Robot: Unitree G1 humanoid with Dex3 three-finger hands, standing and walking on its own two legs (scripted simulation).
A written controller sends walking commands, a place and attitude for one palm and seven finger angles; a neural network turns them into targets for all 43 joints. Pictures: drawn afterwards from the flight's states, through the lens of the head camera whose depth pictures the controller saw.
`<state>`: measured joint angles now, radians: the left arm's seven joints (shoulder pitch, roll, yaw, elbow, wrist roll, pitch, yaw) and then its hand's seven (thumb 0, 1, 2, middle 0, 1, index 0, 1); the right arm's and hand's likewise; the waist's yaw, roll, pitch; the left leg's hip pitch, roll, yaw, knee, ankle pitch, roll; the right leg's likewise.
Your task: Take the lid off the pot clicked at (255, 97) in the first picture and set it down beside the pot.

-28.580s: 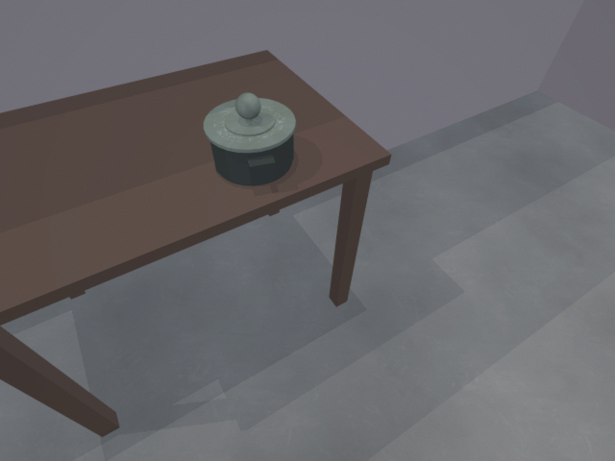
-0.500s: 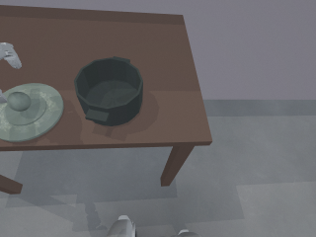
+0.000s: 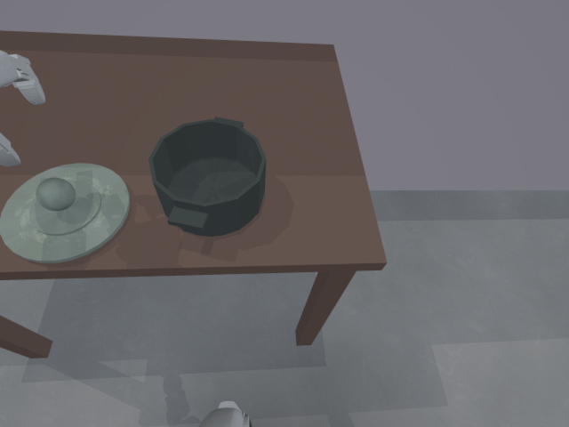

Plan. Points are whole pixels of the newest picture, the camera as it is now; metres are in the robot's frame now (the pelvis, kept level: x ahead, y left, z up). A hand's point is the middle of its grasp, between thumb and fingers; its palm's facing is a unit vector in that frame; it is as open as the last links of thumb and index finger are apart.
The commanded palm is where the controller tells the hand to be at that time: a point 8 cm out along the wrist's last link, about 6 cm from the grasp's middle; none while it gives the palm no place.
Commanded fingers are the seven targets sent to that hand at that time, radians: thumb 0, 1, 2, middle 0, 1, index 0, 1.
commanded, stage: raise the empty hand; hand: left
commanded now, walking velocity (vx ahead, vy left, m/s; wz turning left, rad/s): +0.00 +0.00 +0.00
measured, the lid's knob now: (56, 194) +0.45 +0.35 +0.01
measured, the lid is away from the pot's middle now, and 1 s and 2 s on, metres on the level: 0.24 0.24 0.24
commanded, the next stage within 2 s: draw the hand back to the body in 0.12 s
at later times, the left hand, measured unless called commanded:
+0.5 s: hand out of the picture +0.44 +0.34 +0.16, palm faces -0.35 -0.12 -0.93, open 11.0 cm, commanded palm +0.43 +0.34 +0.22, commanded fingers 0.00 0.04 0.54 -0.31 -0.93 -0.31 -0.93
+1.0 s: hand (46, 109) +0.43 +0.26 +0.20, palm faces +0.41 -0.86 -0.29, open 10.8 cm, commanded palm +0.36 +0.30 +0.22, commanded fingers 0.00 0.26 0.63 -0.28 -0.77 -0.28 -0.77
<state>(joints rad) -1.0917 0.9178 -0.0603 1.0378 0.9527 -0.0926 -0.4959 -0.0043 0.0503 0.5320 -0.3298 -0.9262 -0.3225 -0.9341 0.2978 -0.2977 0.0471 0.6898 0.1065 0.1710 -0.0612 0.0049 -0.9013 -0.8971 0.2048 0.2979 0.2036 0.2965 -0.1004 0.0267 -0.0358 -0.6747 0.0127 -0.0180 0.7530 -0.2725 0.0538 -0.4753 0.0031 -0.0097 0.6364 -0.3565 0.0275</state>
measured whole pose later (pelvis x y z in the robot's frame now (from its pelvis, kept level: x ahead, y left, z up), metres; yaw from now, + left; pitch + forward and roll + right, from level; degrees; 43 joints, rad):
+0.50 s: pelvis +0.00 -0.01 +0.01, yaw +0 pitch +10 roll -3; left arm -0.97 0.91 0.01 0.92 0.93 -0.08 -0.50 0.00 0.05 0.53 -0.33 -0.93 -0.32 -0.93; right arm 0.26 -0.29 0.03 0.65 0.10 0.23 -0.02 0.01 -0.90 -0.90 0.20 0.30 0.20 0.30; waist -0.09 0.03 -0.03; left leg -0.62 0.01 -0.02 0.70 -0.26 0.04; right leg -0.43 0.00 -0.01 0.61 -0.35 0.03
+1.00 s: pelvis +0.02 -0.04 +0.02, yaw +0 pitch +2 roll -1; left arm -0.53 0.56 0.34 0.55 -0.01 -0.04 0.03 0.00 0.09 0.55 -0.32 -0.89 -0.31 -0.90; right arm 0.19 -0.25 0.09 0.64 0.06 0.02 -0.07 0.01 -0.90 -0.90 0.20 0.30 0.20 0.30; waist -0.01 0.00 0.00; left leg -0.33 0.04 0.00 0.51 -0.21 -0.01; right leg -0.17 0.02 0.01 0.44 -0.30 0.00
